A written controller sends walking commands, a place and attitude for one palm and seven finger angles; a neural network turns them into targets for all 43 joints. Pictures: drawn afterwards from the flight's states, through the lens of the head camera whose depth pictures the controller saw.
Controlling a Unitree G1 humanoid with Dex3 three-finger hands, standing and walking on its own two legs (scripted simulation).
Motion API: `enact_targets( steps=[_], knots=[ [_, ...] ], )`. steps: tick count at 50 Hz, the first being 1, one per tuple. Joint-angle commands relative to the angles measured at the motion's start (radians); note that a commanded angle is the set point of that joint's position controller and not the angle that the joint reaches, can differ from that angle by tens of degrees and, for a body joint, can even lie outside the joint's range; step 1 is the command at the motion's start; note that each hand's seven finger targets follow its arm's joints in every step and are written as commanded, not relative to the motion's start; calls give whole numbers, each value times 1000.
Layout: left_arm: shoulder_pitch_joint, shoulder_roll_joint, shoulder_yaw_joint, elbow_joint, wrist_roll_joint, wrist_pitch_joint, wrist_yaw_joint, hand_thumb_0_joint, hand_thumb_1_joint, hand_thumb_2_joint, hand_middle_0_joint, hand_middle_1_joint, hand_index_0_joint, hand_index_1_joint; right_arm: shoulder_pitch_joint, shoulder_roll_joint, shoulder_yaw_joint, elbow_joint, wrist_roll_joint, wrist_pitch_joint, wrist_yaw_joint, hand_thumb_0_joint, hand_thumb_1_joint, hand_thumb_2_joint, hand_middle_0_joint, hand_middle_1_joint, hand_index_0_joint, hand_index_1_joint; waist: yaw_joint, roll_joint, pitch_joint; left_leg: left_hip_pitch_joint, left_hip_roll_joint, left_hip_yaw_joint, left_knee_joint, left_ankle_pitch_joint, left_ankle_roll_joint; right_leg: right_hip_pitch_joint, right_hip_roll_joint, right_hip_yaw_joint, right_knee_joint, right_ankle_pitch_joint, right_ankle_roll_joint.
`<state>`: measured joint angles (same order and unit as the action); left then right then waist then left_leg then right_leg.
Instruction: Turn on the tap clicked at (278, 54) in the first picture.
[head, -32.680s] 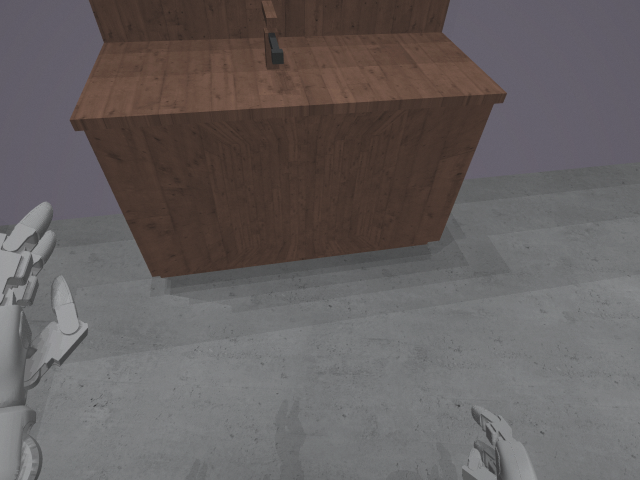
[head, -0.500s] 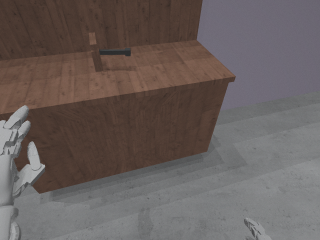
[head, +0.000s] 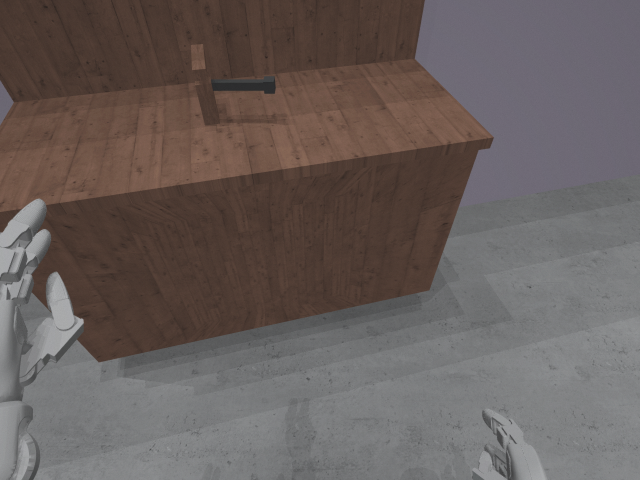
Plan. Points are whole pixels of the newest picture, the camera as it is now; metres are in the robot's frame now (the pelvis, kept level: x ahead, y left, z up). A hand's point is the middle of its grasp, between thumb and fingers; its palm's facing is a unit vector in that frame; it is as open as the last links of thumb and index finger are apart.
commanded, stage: stand and check the lever's angle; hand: left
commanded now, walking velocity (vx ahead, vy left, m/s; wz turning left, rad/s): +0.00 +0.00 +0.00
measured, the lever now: (269, 85) +0.90 +0.18 +0.07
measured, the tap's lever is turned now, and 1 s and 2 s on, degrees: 76 76 76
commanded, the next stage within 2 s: stand and wait in 0.16 s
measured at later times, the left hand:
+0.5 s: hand (68, 292) +0.25 +0.27 +0.16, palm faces +0.37 -0.86 -0.35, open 7.4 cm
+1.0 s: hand (61, 286) +0.26 +0.28 +0.16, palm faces +0.36 -0.86 -0.35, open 7.4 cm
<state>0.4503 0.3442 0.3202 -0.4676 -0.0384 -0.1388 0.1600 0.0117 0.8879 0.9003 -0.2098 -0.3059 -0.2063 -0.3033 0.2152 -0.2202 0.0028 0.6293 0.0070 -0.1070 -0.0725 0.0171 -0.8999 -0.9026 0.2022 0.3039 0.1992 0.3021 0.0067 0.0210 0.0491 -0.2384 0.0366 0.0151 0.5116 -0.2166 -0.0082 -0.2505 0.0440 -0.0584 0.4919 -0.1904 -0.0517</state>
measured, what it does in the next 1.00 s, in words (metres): shifts its weight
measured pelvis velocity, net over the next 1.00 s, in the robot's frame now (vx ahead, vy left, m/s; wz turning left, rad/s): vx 0.04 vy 0.05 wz -0.02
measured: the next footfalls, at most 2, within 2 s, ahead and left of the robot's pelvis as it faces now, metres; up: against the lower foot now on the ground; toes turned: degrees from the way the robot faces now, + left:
none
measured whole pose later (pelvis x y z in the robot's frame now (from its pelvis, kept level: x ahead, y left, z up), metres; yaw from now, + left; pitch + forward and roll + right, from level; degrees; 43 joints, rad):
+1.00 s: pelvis +0.04 +0.05 +0.01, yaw -1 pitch -1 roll -1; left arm 0.47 0.34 0.31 -0.48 -0.05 -0.14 0.15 0.01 0.89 0.90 -0.21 -0.31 -0.20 -0.30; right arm 0.17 -0.20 0.01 0.60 0.00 -0.08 -0.07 0.02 -0.90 -0.90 0.20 0.30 0.20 0.30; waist 0.00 0.00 0.04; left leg -0.18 0.00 0.06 0.42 -0.23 0.04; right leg -0.18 0.01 -0.01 0.36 -0.16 0.00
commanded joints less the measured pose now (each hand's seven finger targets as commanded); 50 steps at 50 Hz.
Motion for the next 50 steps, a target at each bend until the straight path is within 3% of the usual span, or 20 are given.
enact_targets(
  steps=[1,2,5,6,8,11,17,26,29,31,35,37,40,41,50],
  knots=[
    [-54,158,97,-195,2,-54,8,0,900,900,-200,-300,-200,-300,-122,-97,-40,-162,1,-65,0,0,-900,-900,200,300,200,300,-7,-38,-75,-15,34,-75,-89,-95,50,31,-126,199,-210,-138,31],
    [-47,159,96,-192,-1,-52,8,0,900,900,-200,-300,-200,-300,-118,-95,-42,-159,2,-66,3,0,-900,-900,200,300,200,300,-6,-72,-89,1,29,-57,-57,-59,44,35,-145,216,-230,-126,30],
    [-42,168,101,-224,-7,-46,12,0,900,900,-200,-300,-200,-300,-118,-98,-46,-164,3,-63,7,0,-900,-900,200,300,200,300,-7,-50,-119,39,18,-44,-36,-5,36,43,-173,233,-246,-82,14],
    [-38,171,101,-234,-8,-44,13,0,900,900,-200,-300,-200,-300,-127,-100,-45,-167,2,-62,7,0,-900,-900,200,300,200,300,-8,-5,-110,49,23,-48,-56,10,35,37,-166,219,-233,-61,14],
    [-25,175,111,-241,-11,-46,16,0,900,900,-200,-300,-200,-300,-129,-102,-43,-171,0,-58,4,0,-900,-900,200,300,200,300,-3,-6,-122,55,39,-62,-98,44,37,64,-135,181,-198,-8,23],
    [-32,179,118,-250,-12,-50,17,0,900,900,-200,-300,-200,-300,-143,-103,-41,-176,-2,-54,-1,0,-900,-900,200,300,200,300,-2,41,-126,59,51,-80,-135,92,39,86,-108,146,-162,72,31],
    [-32,160,101,-246,-13,-54,15,0,900,900,-200,-300,-200,-300,-142,-106,-42,-180,0,-50,-3,0,-900,-900,200,300,200,300,1,39,-149,76,57,-78,-148,153,32,121,-93,123,-140,159,38],
    [-32,164,101,-248,-15,-56,11,0,900,900,-200,-300,-200,-300,-152,-105,-40,-185,-4,-38,-4,0,-900,-900,200,300,200,300,1,56,-149,77,55,-78,-176,149,23,119,-83,108,-140,163,40],
    [-34,157,98,-230,-16,-56,11,0,900,900,-200,-300,-200,-300,-148,-103,-39,-185,-3,-32,-5,0,-900,-900,200,300,200,300,2,24,-149,71,50,-72,-174,132,22,128,-81,113,-152,167,40],
    [-44,158,96,-234,-15,-57,10,0,900,900,-200,-300,-200,-300,-156,-104,-38,-188,-5,-31,-6,0,-900,-900,200,300,200,300,0,49,-141,72,47,-71,-181,123,19,118,-83,112,-155,156,39],
    [-48,152,91,-223,-16,-57,10,0,900,900,-200,-300,-200,-300,-156,-103,-38,-187,-4,-27,-7,0,-900,-900,200,300,200,300,2,25,-144,62,46,-73,-190,86,20,124,-79,111,-163,138,43],
    [-58,148,83,-222,-13,-57,10,0,900,900,-200,-300,-200,-300,-160,-102,-36,-186,-4,-25,-8,0,-900,-900,200,300,200,300,1,54,-125,50,44,-74,-199,62,19,115,-78,112,-168,119,41],
    [-56,155,94,-234,-13,-62,12,0,900,900,-200,-300,-200,-300,-153,-106,-39,-186,-5,-26,-8,0,-900,-900,200,300,200,300,3,27,-161,61,42,-75,-189,102,18,145,-76,105,-157,155,42],
    [-56,159,93,-236,-13,-61,11,0,900,900,-200,-300,-200,-300,-159,-109,-40,-189,-6,-28,-9,0,-900,-900,200,300,200,300,2,60,-153,60,42,-78,-193,115,15,136,-78,106,-153,152,39],
    [-31,157,98,-230,-17,-64,11,0,900,900,-200,-300,-200,-300,-153,-107,-43,-186,-3,-25,-10,0,-900,-900,200,300,200,300,3,32,-173,77,41,-71,-173,168,14,148,-80,101,-150,195,42]
  ],
)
